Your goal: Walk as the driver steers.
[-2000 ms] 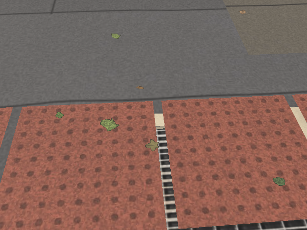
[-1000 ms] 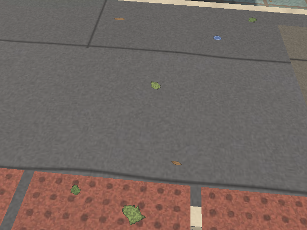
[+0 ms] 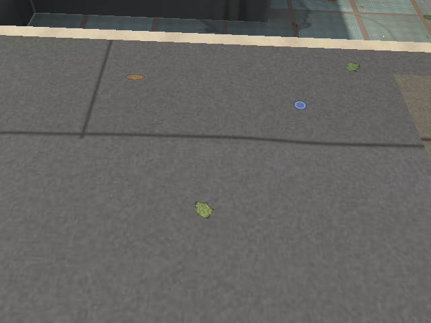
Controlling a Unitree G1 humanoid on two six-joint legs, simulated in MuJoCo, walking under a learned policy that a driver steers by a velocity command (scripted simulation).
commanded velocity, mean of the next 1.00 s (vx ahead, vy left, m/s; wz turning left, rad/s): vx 0.50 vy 0.00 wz -0.01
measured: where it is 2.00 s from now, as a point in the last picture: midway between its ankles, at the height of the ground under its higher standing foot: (235, 232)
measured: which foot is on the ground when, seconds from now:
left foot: down 0.00-0.38, up 0.40-0.94, down 0.96-1.00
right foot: up 0.00-0.38, down 0.40-0.98, up 1.00-1.00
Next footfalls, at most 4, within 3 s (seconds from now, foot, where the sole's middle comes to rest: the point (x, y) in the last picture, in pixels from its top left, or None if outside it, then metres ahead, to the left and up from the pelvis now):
0.40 right None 0.33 -0.18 -0.78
0.96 left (219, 265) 0.67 -0.01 -0.78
1.40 right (257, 205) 0.91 -0.15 -0.78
1.82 left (202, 249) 0.73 0.05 -0.78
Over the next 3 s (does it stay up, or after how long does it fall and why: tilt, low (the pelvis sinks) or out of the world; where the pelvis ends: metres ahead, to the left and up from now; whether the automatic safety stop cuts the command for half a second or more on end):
stays up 1.00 0.33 0.00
